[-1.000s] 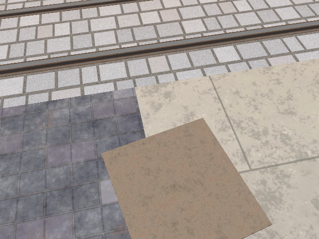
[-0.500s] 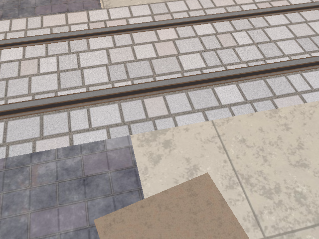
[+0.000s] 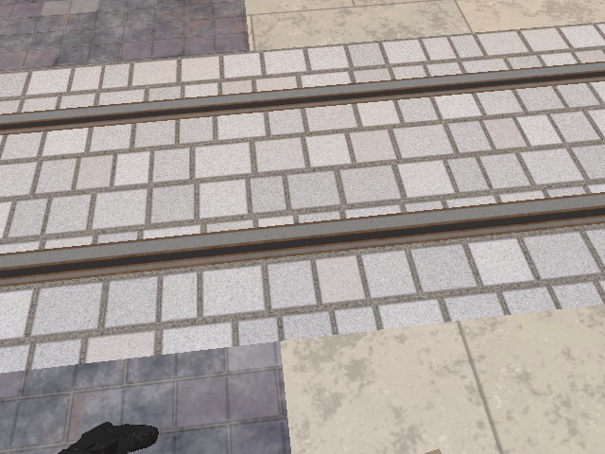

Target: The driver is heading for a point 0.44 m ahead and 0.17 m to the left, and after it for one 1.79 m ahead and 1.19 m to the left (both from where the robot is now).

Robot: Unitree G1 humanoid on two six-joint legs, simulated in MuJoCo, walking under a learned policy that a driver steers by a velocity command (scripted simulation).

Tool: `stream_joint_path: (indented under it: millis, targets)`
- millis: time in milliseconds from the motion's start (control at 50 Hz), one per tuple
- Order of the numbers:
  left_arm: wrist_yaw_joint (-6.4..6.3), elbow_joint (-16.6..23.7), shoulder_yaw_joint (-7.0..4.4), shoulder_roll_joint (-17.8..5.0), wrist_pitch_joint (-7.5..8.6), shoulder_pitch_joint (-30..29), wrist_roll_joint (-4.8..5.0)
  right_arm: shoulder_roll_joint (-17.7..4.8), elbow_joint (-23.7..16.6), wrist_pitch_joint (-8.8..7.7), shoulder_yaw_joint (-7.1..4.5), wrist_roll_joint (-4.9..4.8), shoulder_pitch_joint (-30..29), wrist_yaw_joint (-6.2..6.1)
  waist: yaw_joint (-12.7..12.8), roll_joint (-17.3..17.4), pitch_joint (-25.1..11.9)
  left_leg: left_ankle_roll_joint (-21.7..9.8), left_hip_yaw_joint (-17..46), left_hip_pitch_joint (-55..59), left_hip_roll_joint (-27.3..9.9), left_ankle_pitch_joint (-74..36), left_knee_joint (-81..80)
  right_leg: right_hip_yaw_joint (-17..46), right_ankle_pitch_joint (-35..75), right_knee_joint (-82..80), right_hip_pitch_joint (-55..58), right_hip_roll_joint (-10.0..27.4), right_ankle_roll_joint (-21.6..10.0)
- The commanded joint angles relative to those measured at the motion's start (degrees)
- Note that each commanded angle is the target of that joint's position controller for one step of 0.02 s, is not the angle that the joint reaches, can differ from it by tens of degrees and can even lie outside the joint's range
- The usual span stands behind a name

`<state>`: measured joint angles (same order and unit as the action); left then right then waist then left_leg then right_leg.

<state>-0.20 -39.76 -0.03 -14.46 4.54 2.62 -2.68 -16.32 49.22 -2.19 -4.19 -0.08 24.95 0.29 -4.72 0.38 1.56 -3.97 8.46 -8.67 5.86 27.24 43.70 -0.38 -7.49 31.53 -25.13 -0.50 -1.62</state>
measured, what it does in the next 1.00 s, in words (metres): walks ahead, turning left: left foot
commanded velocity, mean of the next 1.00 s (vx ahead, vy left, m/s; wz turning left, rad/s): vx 0.50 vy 0.00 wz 0.58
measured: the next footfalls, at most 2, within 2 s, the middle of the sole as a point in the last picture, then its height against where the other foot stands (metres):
left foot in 0.48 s outside the picture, level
right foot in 1.02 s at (232, 353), level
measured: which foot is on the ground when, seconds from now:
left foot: up 0.00-0.46, down 0.48-1.00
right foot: down 0.00-0.50, up 0.52-1.00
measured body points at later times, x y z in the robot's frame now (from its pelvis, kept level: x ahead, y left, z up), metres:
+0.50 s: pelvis +0.24 +0.05 -0.01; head +0.28 +0.07 +0.44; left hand +0.14 +0.30 -0.15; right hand +0.53 -0.10 -0.09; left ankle +0.32 +0.14 -0.73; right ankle +0.10 -0.11 -0.71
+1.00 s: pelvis +0.51 +0.15 +0.00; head +0.53 +0.17 +0.45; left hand +0.58 +0.46 -0.08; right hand +0.64 -0.11 -0.12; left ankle +0.32 +0.14 -0.73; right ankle +0.68 +0.13 -0.72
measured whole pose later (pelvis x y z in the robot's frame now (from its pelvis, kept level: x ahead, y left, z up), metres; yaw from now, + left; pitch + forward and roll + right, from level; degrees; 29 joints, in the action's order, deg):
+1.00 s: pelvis +0.51 +0.15 +0.00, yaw +36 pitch +2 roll +1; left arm 1.2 -38.4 -0.7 -14.8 2.4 1.4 -1.7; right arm -17.1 47.7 -2.2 -4.1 0.8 27.3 -0.3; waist -6.1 -1.0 1.5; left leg -6.0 13.4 2.0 8.1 24.1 22.1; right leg 1.1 -6.3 30.9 -29.2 0.2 0.3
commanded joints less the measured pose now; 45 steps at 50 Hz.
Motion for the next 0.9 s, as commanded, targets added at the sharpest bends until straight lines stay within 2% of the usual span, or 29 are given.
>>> stream_joint_path:
  millis: [20,40,80,100,160,240,300,360,400,420,440,460,480,500,520,540,560,580,600,620,640,700,780,900]
  targets:
    - [-0.83,0.09,-3.68,-9.29,-0.75,13.84,0.3,-6.13,-5.03,-0.1,-0.91,1.0,0.29,-0.02,6.65,-5.18,-7.32,-0.99,-2.55,-29.43,-4.74,-1.53,24.97,34.5,-24.12,-17.14,29.45,23.24,-8.8]
    - [-0.58,-0.11,-3.02,-6.65,-0.53,11.68,0.51,-5.05,-5.29,0.03,-0.72,1.07,-2.44,0.58,6.08,-3.15,-3.39,-0.37,-3.13,-28.24,-6.47,-5.49,23.28,25.86,-16.0,-18.37,24.21,20.08,-7.73]
    - [-0.64,-1.2,-2.65,-5.34,0.17,11.69,0.76,-4.24,-5.52,1.12,-0.73,2.06,-3.84,1.6,4.85,-7.06,-1.28,0.86,-4.24,-25.91,-8.49,-8.14,21.04,14.99,-4.07,-20.03,19.75,15.87,-5.78]
    - [-0.52,-1.8,-2.76,-5.54,0.67,12.46,1.03,-3.89,-5.61,1.66,-0.66,2.2,-4.0,1.97,4.59,-7.45,-1.49,1.26,-4.77,-25.37,-8.51,-9.28,21.3,12.14,0.68,-20.3,19.22,15.24,-5.78]
    - [-0.17,-3.19,-3.31,-6.3,1.7,14.56,1.7,-3.12,-7.51,2.42,-0.41,2.13,-8.43,2.85,4.4,-6.07,-1.39,2.14,-5.19,-28.93,-9.27,-13.32,20.75,6.62,8.27,-21.78,20.45,15.7,-6.88]
    - [-0.05,-4.99,-3.68,-6.49,1.52,16.91,1.56,-2.36,-10.11,2.51,0.2,2.08,-15.89,3.63,5.49,-5.25,0.79,3.15,-6.64,-33.08,-9.97,-20.11,13.67,-0.27,11.83,-23.09,21.99,15.06,-7.19]
    - [0.01,-5.97,-3.93,-7.06,1.39,17.76,1.52,-1.21,-11.88,2.15,1.09,1.97,-21.42,4.31,6.57,-5.35,2.15,2.44,-9.42,-29.81,-9.91,-25.42,3.62,-5.26,12.7,-22.92,21.7,14.23,-6.24]
    - [-0.31,-7.36,-4.4,-8.46,0.93,20.04,1.5,-1.39,-13.75,2.04,1.43,2.21,-25.86,4.74,7.66,-5.26,3.41,0.43,-12.66,-27.3,-9.27,-23.35,-3.23,-7.9,15.61,-21.72,24.62,15.59,-5.4]
    - [-0.6,-8.3,-4.61,-9.33,0.19,21.29,1.43,-1.89,-14.47,2.08,1.32,2.52,-26.77,4.57,7.69,-5.34,3.36,-1.44,-14.73,-25.18,-7.68,-19.03,-6.25,-9.88,23.38,-18.28,27.75,16.24,-4.65]
    - [-0.77,-8.64,-4.74,-10.12,-0.19,21.43,1.38,-2.2,-14.41,2.11,1.13,2.69,-25.9,4.29,7.02,-5.82,2.42,-2.59,-15.98,-22.51,-5.95,-15.99,-7.33,-11.19,32.7,-14.57,29.02,16.32,-4.21]
    - [-0.93,-8.96,-4.96,-11.16,-0.64,21.63,1.35,-2.8,-13.85,2.05,0.78,2.87,-23.4,3.88,5.73,-6.42,0.39,-3.89,-17.05,-18.61,-3.7,-12.77,-8.1,-12.29,42.22,-8.75,30.04,16.39,-3.9]
    - [-1.02,-9.07,-5.08,-11.94,-1.18,21.66,1.42,-3.76,-12.32,1.68,0.14,3.01,-17.76,3.39,3.22,-6.11,-3.16,-5.45,-17.3,-12.08,-1.21,-11.24,-9.95,-13.16,47.06,0.48,29.69,16.15,-3.69]
    - [-1.03,-8.51,-4.92,-11.87,-1.57,21.04,1.55,-5.43,-9.05,1.13,-0.94,3.47,-7.85,2.6,-1.24,-3.44,-8.84,-7.37,-15.7,1.15,0.0,-13.4,-14.16,-14.48,41.07,14.09,23.75,14.83,-2.25]
    - [-0.61,-5.79,-3.86,-8.07,-1.4,22.37,1.86,-11.55,-7.86,1.11,-2.81,3.82,-1.12,1.56,-2.86,4.96,-15.85,-11.68,2.93,18.7,-13.19,-3.22,-16.55,-14.63,16.17,32.67,6.31,11.85,0.15]
    - [0.23,-1.67,-3.7,-6.08,-0.94,20.0,1.56,-16.48,-9.32,1.6,-3.93,1.58,-3.26,1.16,-0.23,14.08,-20.04,-18.55,34.03,28.17,-25.92,-7.09,-25.46,-7.14,-23.53,49.26,-13.16,-0.02,3.2]
    - [0.38,-0.3,-4.24,-9.46,-0.61,12.89,0.96,-15.14,-9.1,2.16,-3.8,0.75,-2.3,0.72,-2.9,4.58,-15.38,-17.75,29.04,26.03,-24.63,-14.66,-27.12,1.18,-19.43,50.49,-19.37,2.64,2.73]
    - [0.54,-0.09,-3.63,-7.76,0.02,11.97,1.82,-12.36,-8.1,2.01,-3.05,0.56,-4.7,0.19,-0.56,2.43,-8.22,-16.67,20.64,18.67,-23.32,-21.67,-26.76,1.45,-14.23,47.06,-19.29,5.2,2.21]
    - [0.42,-1.17,-3.42,-7.13,0.26,13.43,1.79,-9.28,-7.77,1.65,-2.17,0.56,-6.93,-0.01,2.51,-0.23,-3.68,-14.05,15.06,10.5,-20.06,-28.99,-27.41,1.51,-11.98,40.74,-15.26,7.12,2.01]
    - [0.4,-1.29,-3.45,-6.99,-0.47,14.1,0.87,-7.81,-7.76,1.18,-1.62,0.3,-8.92,-0.17,4.74,-0.03,-2.04,-12.65,11.33,5.3,-17.09,-33.24,-28.02,2.0,-12.04,37.25,-11.55,7.97,2.42]
    - [0.5,-2.04,-3.38,-6.79,-1.54,16.01,0.06,-6.79,-8.23,0.74,-1.21,0.26,-10.5,-0.11,6.24,0.51,-2.5,-12.1,8.9,2.27,-15.33,-35.24,-28.81,2.0,-11.78,35.46,-8.15,8.12,2.93]
    - [0.7,-2.13,-3.42,-6.58,-2.45,16.49,-0.32,-6.61,-8.23,0.12,-1.09,0.16,-10.25,0.12,6.67,0.85,-3.11,-12.35,8.19,0.86,-14.43,-37.35,-29.22,1.51,-11.69,34.36,-6.86,7.69,3.39]
    - [1.13,-0.85,-3.25,-5.35,-3.54,12.82,-0.18,-8.14,-7.13,-0.7,-1.56,0.17,-7.43,0.4,6.12,1.12,-1.76,-12.23,7.3,-1.34,-12.48,-34.02,-31.57,0.54,-6.76,28.57,-9.06,7.1,4.56]
    - [1.27,2.11,-3.04,-5.2,-3.43,2.88,0.08,-8.18,-5.73,-0.76,-1.66,0.12,-2.43,0.29,2.67,2.4,0.91,-10.59,8.97,1.68,-11.64,-30.92,-32.28,0.95,2.06,17.82,-14.34,6.28,5.24]
    - [1.83,5.66,-2.3,-5.23,-2.24,-6.78,0.87,-9.1,-4.5,-0.67,-1.91,0.77,2.99,-0.57,-0.79,3.2,1.15,-9.34,11.92,8.41,-12.51,-39.59,-27.06,1.07,5.22,6.11,-13.26,2.56,4.05]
